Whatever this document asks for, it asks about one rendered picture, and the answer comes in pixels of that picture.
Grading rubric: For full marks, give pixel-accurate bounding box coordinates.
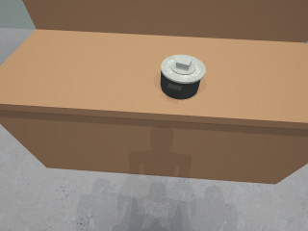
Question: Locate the knob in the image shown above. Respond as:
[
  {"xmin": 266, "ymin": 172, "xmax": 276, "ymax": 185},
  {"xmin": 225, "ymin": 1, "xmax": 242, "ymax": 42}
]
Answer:
[{"xmin": 176, "ymin": 55, "xmax": 193, "ymax": 69}]

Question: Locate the table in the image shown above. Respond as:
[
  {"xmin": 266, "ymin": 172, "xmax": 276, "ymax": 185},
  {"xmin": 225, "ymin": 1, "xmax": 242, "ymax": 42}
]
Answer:
[{"xmin": 0, "ymin": 0, "xmax": 308, "ymax": 185}]

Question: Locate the pot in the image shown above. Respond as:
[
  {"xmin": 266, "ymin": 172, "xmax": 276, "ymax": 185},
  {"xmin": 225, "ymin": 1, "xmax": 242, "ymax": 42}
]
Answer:
[{"xmin": 160, "ymin": 71, "xmax": 201, "ymax": 100}]

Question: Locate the lid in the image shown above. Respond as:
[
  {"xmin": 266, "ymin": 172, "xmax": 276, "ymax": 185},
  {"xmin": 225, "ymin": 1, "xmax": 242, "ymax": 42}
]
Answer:
[{"xmin": 161, "ymin": 54, "xmax": 206, "ymax": 84}]

